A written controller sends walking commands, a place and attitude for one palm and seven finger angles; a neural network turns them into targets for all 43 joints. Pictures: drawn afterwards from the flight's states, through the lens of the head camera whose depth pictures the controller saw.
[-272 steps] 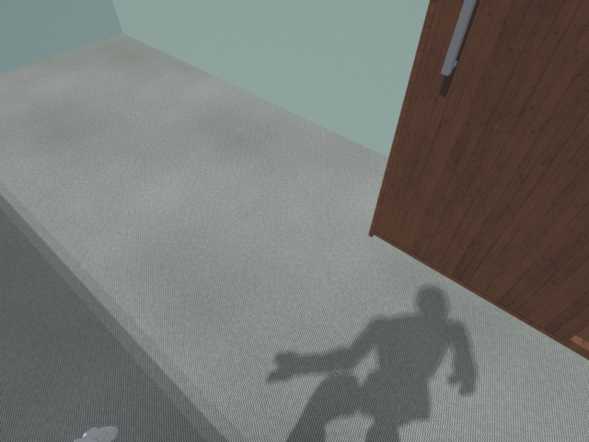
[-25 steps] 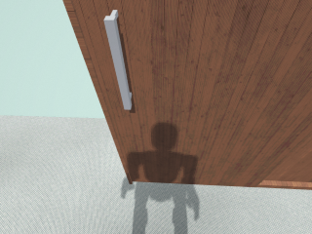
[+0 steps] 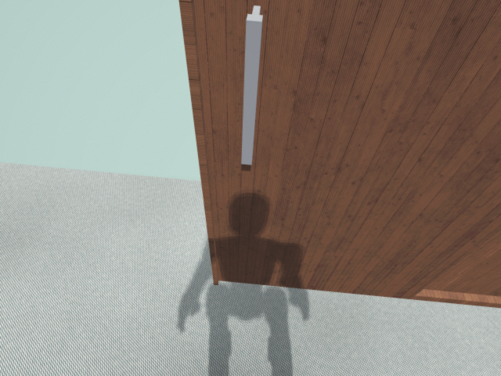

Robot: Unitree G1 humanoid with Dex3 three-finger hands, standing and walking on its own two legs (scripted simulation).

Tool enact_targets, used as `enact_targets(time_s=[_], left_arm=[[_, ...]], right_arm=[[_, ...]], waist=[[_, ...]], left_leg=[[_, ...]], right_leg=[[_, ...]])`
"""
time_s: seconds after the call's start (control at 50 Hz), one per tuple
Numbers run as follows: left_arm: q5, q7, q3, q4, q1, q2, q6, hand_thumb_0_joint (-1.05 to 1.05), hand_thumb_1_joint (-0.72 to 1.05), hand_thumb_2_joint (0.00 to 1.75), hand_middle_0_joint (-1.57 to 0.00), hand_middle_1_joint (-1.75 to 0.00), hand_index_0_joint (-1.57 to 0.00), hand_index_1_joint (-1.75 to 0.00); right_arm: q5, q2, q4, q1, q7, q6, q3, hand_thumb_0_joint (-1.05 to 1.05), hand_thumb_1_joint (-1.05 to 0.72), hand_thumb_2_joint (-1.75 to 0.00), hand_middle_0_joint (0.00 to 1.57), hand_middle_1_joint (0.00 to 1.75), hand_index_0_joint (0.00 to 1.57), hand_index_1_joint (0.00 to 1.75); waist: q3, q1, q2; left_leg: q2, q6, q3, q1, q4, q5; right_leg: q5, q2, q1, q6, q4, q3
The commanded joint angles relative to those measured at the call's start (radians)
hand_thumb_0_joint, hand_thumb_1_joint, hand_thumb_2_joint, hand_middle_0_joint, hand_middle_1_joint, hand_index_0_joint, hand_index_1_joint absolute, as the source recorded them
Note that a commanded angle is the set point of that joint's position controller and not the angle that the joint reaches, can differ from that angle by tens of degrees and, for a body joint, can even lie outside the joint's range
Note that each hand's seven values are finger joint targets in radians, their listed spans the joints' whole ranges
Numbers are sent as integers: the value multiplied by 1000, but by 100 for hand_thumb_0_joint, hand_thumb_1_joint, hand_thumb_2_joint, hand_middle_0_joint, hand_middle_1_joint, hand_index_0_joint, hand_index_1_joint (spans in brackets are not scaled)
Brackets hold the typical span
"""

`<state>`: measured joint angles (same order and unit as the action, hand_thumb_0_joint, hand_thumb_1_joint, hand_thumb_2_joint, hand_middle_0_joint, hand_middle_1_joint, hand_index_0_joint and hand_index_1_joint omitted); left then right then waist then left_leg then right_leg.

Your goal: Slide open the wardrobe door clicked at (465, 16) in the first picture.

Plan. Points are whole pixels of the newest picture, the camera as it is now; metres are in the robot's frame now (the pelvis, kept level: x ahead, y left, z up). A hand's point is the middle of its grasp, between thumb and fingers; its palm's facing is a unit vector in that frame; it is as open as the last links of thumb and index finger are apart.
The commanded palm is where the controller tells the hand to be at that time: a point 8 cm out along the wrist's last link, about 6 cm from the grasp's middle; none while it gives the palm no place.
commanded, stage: come to a stop and stand still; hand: left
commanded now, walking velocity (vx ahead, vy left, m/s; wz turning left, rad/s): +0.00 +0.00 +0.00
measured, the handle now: (251, 96) +0.52 +0.04 +0.17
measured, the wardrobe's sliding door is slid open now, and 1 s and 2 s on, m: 0.00 0.00 0.00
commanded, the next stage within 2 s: look again from close up in 1.30 s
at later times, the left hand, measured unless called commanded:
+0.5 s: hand out of the picture -0.04 +0.13 -0.18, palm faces +0.03 -0.99 -0.16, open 7.4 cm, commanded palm none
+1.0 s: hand out of the picture -0.03 +0.11 -0.18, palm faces +0.05 -0.99 -0.15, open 7.4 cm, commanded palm none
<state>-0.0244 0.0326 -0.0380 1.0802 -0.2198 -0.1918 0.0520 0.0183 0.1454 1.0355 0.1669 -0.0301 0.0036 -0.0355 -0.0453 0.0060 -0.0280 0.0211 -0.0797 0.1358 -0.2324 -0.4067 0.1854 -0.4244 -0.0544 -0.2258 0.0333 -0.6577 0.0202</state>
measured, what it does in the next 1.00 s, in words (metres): steps on the spot: right foot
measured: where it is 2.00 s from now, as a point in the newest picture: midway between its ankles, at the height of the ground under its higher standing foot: outside the picture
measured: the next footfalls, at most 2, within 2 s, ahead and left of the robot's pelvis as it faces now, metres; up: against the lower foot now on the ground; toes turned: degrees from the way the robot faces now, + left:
right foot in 0.06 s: -0.01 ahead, -0.14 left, +0.00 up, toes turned -3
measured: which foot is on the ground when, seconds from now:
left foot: down 0.00-1.00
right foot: up 0.00-0.04, down 0.06-1.00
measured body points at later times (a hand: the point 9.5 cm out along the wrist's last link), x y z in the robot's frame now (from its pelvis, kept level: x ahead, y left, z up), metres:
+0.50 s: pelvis -0.02 -0.03 +0.00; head -0.01 -0.03 +0.45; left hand -0.04 +0.18 -0.16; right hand -0.07 -0.23 -0.16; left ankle +0.02 +0.07 -0.74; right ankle -0.05 -0.14 -0.74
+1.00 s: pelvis -0.01 -0.04 +0.00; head +0.00 -0.04 +0.45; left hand -0.04 +0.16 -0.16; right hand -0.02 -0.25 -0.16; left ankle +0.02 +0.07 -0.74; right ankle -0.05 -0.14 -0.74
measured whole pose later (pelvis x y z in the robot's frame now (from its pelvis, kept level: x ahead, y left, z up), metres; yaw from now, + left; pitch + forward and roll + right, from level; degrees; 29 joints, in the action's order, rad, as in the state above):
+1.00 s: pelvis -0.01 -0.04 +0.00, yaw +1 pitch -1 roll +0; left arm -0.01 0.05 0.00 1.15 -0.32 -0.10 -0.01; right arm 0.01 0.11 1.16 0.29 -0.03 0.00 -0.01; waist -0.03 -0.01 -0.01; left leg -0.02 -0.01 0.11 -0.22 -0.40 0.17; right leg -0.30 0.00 -0.09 -0.02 -0.41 0.06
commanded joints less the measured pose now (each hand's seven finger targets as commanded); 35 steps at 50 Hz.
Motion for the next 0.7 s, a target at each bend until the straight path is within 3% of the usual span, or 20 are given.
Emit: enact_targets(time_s=[0.0,0.04,0.06,0.08,0.1,0.14,0.22,0.32,0.42,0.68], left_arm=[[6,8,5,-1,-111,-48,-34,0,90,90,-20,-30,-20,-30],[5,12,10,5,-101,-70,-47,0,90,90,-20,-30,-20,-30],[5,11,12,9,-101,-73,-47,0,90,90,-20,-30,-20,-30],[5,10,13,14,-91,-64,-55,0,90,90,-20,-30,-20,-30],[7,9,18,13,-84,-56,-58,0,90,90,-20,-30,-20,-30],[8,9,21,12,-79,-51,-59,0,90,90,-20,-30,-20,-30],[12,10,23,24,-106,-44,-55,0,90,90,-20,-30,-20,-30],[14,11,25,42,-142,-30,-54,0,90,90,-20,-30,-20,-30],[16,13,25,49,-161,-11,-56,0,90,90,-20,-30,-20,-30],[16,18,27,57,-187,14,-68,0,90,90,-20,-30,-20,-30]], right_arm=[[-14,137,7,81,-3,-16,-24,0,-90,-90,20,30,20,30],[-19,99,14,84,5,-15,-14,0,-90,-90,20,30,20,30],[-15,97,18,93,9,-15,-10,0,-90,-90,20,30,20,30],[-11,98,27,89,7,-13,-10,0,-90,-90,20,30,20,30],[-11,110,33,100,8,-13,-9,0,-90,-90,20,30,20,30],[-12,109,50,119,9,-15,-5,0,-90,-90,20,30,20,30],[-11,103,74,131,8,-13,6,0,-90,-90,20,30,20,30],[-9,88,99,159,3,-11,13,0,-90,-90,20,30,20,30],[-8,71,114,195,0,-10,12,0,-90,-90,20,30,20,30],[-11,34,127,229,-5,-18,15,0,-90,-90,20,30,20,30]], waist=[[91,3,95],[25,-12,54],[22,-18,59],[10,-20,-52],[8,-28,-92],[-7,-30,-78],[-41,-22,6],[-68,-13,42],[-54,-14,33],[-41,-17,6]], left_leg=[[-215,0,-222,104,104,-142],[-157,53,-189,42,112,-20],[-142,63,-181,66,121,-39],[-138,59,-160,92,90,-58],[-138,57,-152,118,89,-41],[-142,54,-153,118,102,-23],[-139,57,-161,77,135,54],[-138,57,-167,47,147,97],[-137,57,-169,44,137,98],[-137,56,-144,64,75,-45]], right_leg=[[203,-25,69,-16,303,-3],[252,-92,61,-49,337,-65],[250,-94,38,-55,318,-62],[256,-81,1,-52,326,-72],[220,-84,-26,-50,338,-76],[186,-78,-37,-48,347,-73],[142,-67,-37,-49,352,-72],[121,-62,-36,-51,357,-66],[110,-57,-35,-56,354,-64],[196,-59,-19,-61,356,-69]])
